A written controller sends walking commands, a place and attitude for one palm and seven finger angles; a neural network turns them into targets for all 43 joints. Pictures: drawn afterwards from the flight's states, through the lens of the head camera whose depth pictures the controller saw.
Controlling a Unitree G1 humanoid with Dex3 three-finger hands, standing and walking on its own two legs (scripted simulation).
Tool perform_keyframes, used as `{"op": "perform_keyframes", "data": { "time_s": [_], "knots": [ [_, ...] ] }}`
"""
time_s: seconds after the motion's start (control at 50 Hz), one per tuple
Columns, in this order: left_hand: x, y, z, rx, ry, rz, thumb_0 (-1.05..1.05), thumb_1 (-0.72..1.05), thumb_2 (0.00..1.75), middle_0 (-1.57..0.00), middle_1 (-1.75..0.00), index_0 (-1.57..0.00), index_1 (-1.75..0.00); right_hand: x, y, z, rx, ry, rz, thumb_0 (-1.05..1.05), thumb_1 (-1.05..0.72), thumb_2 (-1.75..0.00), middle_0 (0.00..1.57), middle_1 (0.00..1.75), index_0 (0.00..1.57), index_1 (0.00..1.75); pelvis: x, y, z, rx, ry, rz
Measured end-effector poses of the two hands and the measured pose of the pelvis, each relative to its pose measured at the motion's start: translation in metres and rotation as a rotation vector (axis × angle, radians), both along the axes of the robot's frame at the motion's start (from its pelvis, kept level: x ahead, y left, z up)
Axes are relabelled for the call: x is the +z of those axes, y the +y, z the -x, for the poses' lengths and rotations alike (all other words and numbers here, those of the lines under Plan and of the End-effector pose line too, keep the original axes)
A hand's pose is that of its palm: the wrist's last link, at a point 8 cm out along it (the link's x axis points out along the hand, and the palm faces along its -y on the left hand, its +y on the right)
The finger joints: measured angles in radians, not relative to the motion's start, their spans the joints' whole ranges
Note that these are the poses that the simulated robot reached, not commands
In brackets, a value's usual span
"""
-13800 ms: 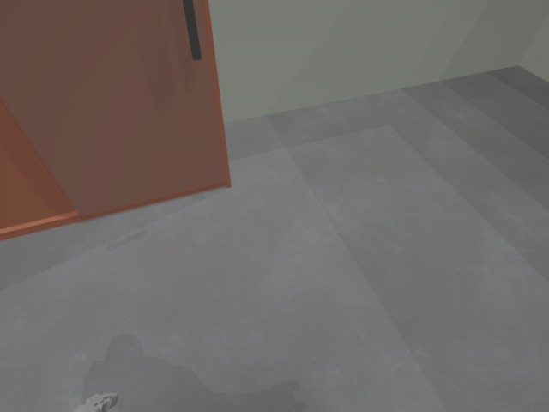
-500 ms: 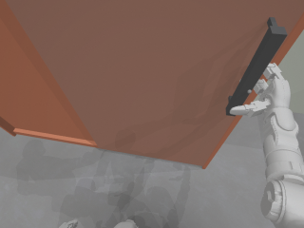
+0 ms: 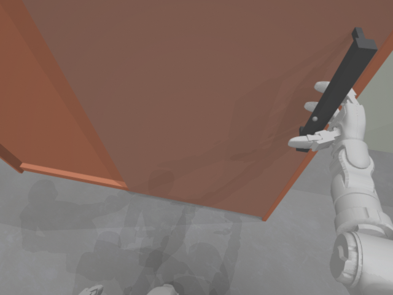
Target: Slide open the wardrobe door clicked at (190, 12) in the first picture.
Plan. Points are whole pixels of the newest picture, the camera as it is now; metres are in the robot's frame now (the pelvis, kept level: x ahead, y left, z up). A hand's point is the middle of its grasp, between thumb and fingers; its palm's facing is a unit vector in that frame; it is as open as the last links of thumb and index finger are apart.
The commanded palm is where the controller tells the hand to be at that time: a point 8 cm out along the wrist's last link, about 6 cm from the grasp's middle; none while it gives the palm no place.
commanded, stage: slide the fingers in behind the handle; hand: right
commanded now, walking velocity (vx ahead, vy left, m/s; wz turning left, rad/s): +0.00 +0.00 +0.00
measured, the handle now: (325, 99) +0.51 -0.19 +0.12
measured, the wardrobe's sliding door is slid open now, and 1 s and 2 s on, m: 0.00 0.00 0.00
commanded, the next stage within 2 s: grip the handle and tug to test in 0.26 s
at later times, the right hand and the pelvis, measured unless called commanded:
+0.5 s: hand (317, 120) +0.46 -0.17 +0.10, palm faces +0.06 +1.00 +0.01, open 13.6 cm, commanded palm +0.43 -0.22 +0.11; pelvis +0.00 +0.00 +0.00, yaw +0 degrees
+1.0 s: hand (314, 118) +0.46 -0.17 +0.11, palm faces +0.06 +1.00 +0.00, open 6.2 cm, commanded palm +0.43 -0.22 +0.11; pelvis +0.01 +0.00 +0.00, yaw +0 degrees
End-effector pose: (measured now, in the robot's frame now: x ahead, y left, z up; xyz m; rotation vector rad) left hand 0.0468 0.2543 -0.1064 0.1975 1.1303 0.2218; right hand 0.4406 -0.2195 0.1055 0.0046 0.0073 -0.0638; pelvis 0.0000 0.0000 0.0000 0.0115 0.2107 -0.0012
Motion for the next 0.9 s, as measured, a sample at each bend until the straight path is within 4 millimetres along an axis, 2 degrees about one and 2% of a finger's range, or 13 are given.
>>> {"op": "perform_keyframes", "data": {
  "time_s": [0.26,0.48,0.64,0.9],
  "knots": [
    [0.001,0.003,0.009,0.009,0.024,-0.013,0.01,0.91,0.90,-0.20,-0.30,-0.20,-0.30,0.000,-0.010,0.003,-0.005,-0.002,0.003,-0.01,0.50,-0.30,0.30,1.20,0.30,1.20,0.000,-0.001,0.001,0.000,0.000,-0.002],
    [0.001,0.001,0.006,0.007,0.020,-0.015,0.01,0.91,0.90,-0.20,-0.30,-0.20,-0.30,-0.001,-0.006,0.001,0.009,-0.009,-0.004,-0.01,0.46,-0.32,0.30,1.20,0.30,1.20,0.000,-0.003,0.000,0.000,0.004,-0.003],
    [0.000,-0.004,0.001,0.003,0.007,-0.002,0.01,0.91,0.90,-0.20,-0.30,-0.20,-0.30,0.001,-0.004,0.001,0.008,-0.021,0.008,-0.01,0.22,-0.42,0.33,1.24,0.33,1.24,0.000,-0.005,-0.002,0.001,0.004,-0.003],
    [-0.001,-0.003,-0.002,0.002,0.012,0.004,0.01,0.91,0.90,-0.20,-0.30,-0.20,-0.30,0.000,0.001,-0.002,0.003,-0.014,0.007,0.00,-0.36,-0.67,0.39,1.32,0.39,1.32,0.000,-0.003,-0.004,0.002,0.007,-0.001]
  ]
}}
